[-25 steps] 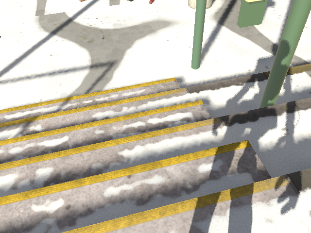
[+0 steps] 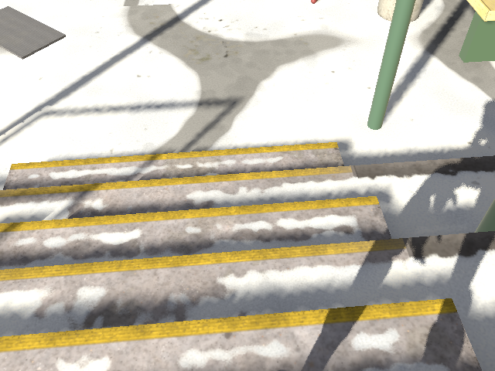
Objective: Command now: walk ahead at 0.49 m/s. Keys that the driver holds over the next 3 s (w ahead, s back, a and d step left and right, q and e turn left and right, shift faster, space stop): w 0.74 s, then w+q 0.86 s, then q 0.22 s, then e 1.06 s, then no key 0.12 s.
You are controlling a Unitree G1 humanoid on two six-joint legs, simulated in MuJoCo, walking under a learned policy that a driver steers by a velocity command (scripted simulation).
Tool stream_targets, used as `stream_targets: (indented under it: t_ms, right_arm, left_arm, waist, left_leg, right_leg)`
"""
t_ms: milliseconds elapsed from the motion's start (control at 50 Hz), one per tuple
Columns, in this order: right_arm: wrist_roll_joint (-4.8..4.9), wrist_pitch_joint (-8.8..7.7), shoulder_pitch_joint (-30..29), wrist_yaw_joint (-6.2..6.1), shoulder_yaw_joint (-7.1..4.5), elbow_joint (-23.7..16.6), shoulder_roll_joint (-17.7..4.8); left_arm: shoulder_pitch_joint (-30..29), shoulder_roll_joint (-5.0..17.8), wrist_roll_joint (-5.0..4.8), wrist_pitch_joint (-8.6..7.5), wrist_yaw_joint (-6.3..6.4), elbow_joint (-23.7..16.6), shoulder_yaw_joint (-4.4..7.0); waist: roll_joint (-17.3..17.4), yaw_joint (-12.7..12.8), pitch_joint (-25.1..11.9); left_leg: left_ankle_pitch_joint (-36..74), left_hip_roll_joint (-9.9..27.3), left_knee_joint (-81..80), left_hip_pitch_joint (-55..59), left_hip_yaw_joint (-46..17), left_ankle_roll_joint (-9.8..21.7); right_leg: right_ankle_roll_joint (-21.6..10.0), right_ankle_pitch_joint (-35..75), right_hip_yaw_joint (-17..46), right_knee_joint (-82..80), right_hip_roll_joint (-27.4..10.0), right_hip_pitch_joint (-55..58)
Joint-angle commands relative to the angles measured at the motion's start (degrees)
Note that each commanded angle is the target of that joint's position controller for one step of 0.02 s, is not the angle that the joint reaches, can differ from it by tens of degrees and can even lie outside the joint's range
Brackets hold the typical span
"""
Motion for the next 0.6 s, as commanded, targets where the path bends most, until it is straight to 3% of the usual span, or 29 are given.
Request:
stream_targets:
  t_ms: [20,80,120,140,160,180,200,220,240,260,280,320,340,360,400,440,460,480,520,560,600]
  right_arm:
    - [0.40,-0.29,-2.88,-0.41,-1.11,-2.22,-3.86]
    - [0.73,-0.99,-6.45,-0.54,-1.38,-2.20,-3.24]
    - [2.07,-1.99,-0.42,-0.73,-2.92,0.20,-6.08]
    - [2.68,-2.82,8.80,-1.10,-4.33,3.18,-9.72]
    - [2.67,-2.74,25.00,-1.56,-4.72,6.79,-12.69]
    - [0.67,-2.52,38.29,-1.68,-4.55,11.83,-11.44]
    - [-0.72,-3.92,32.39,-2.11,-5.32,12.14,-11.88]
    - [-0.29,-4.27,22.68,-2.25,-4.52,10.27,-9.18]
    - [0.41,-4.06,18.68,-2.60,-2.63,9.17,-3.54]
    - [0.84,-4.09,17.28,-3.04,-1.51,8.85,0.39]
    - [0.93,-4.15,16.20,-3.19,-1.08,8.60,1.21]
    - [0.93,-5.18,17.25,-2.92,-1.24,8.69,-0.24]
    - [0.31,-5.65,18.85,-2.50,-1.15,9.33,-0.84]
    - [-0.26,-5.82,21.14,-2.10,-0.81,10.34,-0.69]
    - [-0.99,-5.69,25.23,-0.95,-0.43,12.55,-1.38]
    - [-1.85,-5.70,26.86,-0.57,0.03,13.23,-1.59]
    - [-1.77,-5.75,27.84,-0.63,0.55,13.72,-0.73]
    - [-1.60,-6.04,32.11,-2.00,1.37,15.19,1.21]
    - [-1.83,-5.52,39.18,-3.24,2.08,18.30,1.72]
    - [-0.95,-4.52,40.07,-3.45,2.34,18.55,1.11]
    - [-1.31,-3.68,39.23,-2.98,3.32,17.83,2.44]
  left_arm:
    - [3.31,8.34,0.30,0.27,0.01,-0.12,1.41]
    - [3.08,9.20,0.87,1.73,0.34,0.22,1.85]
    - [-0.33,11.26,0.63,2.03,0.24,-0.81,2.61]
    - [-0.78,10.99,1.06,1.55,0.03,-1.24,2.77]
    - [5.90,4.58,2.34,0.74,-0.94,-2.35,0.73]
    - [0.49,5.64,1.14,0.51,-2.21,-3.26,1.20]
    - [-6.16,7.33,-0.06,-0.01,-1.63,-5.35,2.60]
    - [-9.20,8.36,-0.02,-0.26,-0.17,-5.80,3.07]
    - [-8.69,7.33,1.02,0.25,0.85,-6.25,2.95]
    - [-9.34,5.31,1.62,0.95,1.06,-7.04,2.52]
    - [-9.85,3.02,1.87,1.65,0.87,-7.78,2.06]
    - [-10.83,3.21,0.66,2.25,0.14,-8.67,2.28]
    - [-12.35,3.73,0.56,2.43,-0.16,-9.28,2.29]
    - [-13.84,4.02,1.21,2.69,-0.45,-10.04,2.36]
    - [-17.30,3.45,1.91,3.90,-0.88,-11.36,2.10]
    - [-15.73,4.03,2.40,4.36,-1.78,-10.88,2.09]
    - [-17.19,4.86,2.25,4.34,-1.92,-11.50,2.21]
    - [-19.61,5.76,2.42,3.61,-1.48,-12.69,2.39]
    - [-24.98,4.81,1.71,3.10,-0.88,-14.25,2.06]
    - [-28.46,3.31,1.57,2.83,-1.20,-14.74,1.28]
    - [-29.56,3.14,2.34,3.36,-1.62,-15.54,1.31]
  waist:
    - [-5.94,-1.98,4.19]
    - [-7.14,-1.77,4.03]
    - [-7.10,-5.84,2.00]
    - [-4.15,-8.81,-2.65]
    - [9.60,-12.18,-18.53]
    - [8.45,-17.33,-17.76]
    - [2.66,-15.73,-4.38]
    - [0.13,-11.80,2.10]
    - [-0.59,-8.65,0.22]
    - [-1.21,-7.06,1.64]
    - [-1.17,-5.35,2.47]
    - [-0.21,-5.10,3.89]
    - [-0.20,-5.40,4.64]
    - [-1.22,-6.02,4.73]
    - [0.35,-6.80,4.65]
    - [0.36,-6.02,3.81]
    - [0.00,-6.46,3.94]
    - [-0.96,-8.44,4.27]
    - [0.04,-11.04,5.68]
    - [-0.18,-12.28,6.13]
    - [0.84,-12.06,7.37]
  left_leg:
    - [0.10,-0.37,-6.49,-3.35,-1.11,0.04]
    - [-2.85,-2.47,-8.71,4.03,1.99,0.92]
    - [0.37,-5.67,-10.36,19.21,5.11,2.89]
    - [5.87,-4.15,-7.79,34.68,2.09,6.03]
    - [3.40,9.43,-12.05,66.10,-18.90,18.19]
    - [-3.09,16.00,-20.96,68.89,-37.32,20.58]
    - [-13.73,14.74,-22.65,56.35,-32.59,15.24]
    - [-14.50,13.21,-24.27,42.11,-24.94,13.44]
    - [-11.01,11.81,-26.18,35.64,-21.12,13.25]
    - [-7.19,10.74,-27.71,31.27,-17.85,12.75]
    - [-4.60,9.57,-28.55,27.08,-15.32,11.88]
    - [-2.43,7.49,-30.17,23.44,-10.61,11.38]
    - [0.56,7.21,-30.56,22.60,-9.41,11.74]
    - [1.89,6.82,-30.51,22.65,-8.64,12.12]
    - [5.04,5.95,-29.22,21.36,-7.00,11.98]
    - [7.44,5.58,-24.52,21.01,-5.91,11.65]
    - [7.35,5.78,-23.44,20.78,-6.16,11.60]
    - [4.07,6.35,-19.91,29.96,-8.40,11.44]
    - [4.68,8.17,-16.99,38.52,-11.00,11.58]
    - [0.75,4.80,-15.01,32.79,-7.94,10.25]
    - [-4.37,4.23,-13.56,24.16,-8.28,10.51]
  right_leg:
    - [-11.95,24.21,10.15,-2.93,-18.52,6.18]
    - [-9.82,25.00,7.76,-0.44,-18.27,5.30]
    - [-7.80,35.08,4.43,6.57,-15.18,-1.78]
    - [-4.25,33.78,1.24,17.28,-10.77,-10.15]
    - [0.98,9.02,0.01,37.61,-2.22,-31.08]
    - [0.42,-19.89,5.78,57.95,1.49,-42.37]
    - [-2.44,-15.37,12.02,65.30,-2.21,-48.95]
    - [-3.26,-9.81,10.82,65.45,-6.29,-46.56]
    - [-4.10,-5.89,10.66,62.53,-8.69,-41.06]
    - [-4.03,-3.01,10.77,60.80,-9.97,-38.66]
    - [-3.80,-2.02,10.53,58.53,-10.69,-36.17]
    - [-3.09,-0.03,8.61,53.01,-10.31,-35.79]
    - [-2.69,3.86,7.71,49.44,-10.28,-36.84]
    - [-2.17,8.52,7.46,43.74,-10.56,-37.90]
    - [-1.57,17.25,5.52,38.58,-10.08,-36.96]
    - [-1.13,25.20,5.98,41.51,-10.01,-37.65]
    - [-0.88,26.07,5.45,41.36,-9.75,-38.22]
    - [-0.54,33.07,9.54,34.79,-11.37,-47.36]
    - [0.08,35.39,9.33,29.14,-11.37,-55.42]
    - [-0.09,42.45,6.49,21.45,-10.74,-48.27]
    - [-0.30,41.48,4.28,23.13,-9.65,-40.57]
